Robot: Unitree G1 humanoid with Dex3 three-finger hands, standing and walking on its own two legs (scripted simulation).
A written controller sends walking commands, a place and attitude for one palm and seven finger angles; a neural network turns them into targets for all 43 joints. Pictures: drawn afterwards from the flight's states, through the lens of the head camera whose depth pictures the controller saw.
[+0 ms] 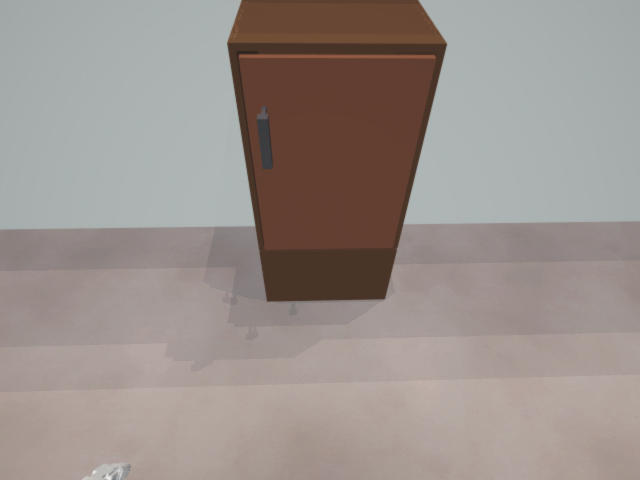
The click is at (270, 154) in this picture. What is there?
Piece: cupboard door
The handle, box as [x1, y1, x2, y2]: [257, 106, 272, 168]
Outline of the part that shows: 262,106 261,113 257,115 262,167 271,168 272,160 268,116 265,113 266,106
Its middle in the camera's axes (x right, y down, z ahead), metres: -0.13 -0.23 +0.89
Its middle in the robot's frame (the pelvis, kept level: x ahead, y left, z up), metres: +0.82 +0.17 -0.02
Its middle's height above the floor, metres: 0.75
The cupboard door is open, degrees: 0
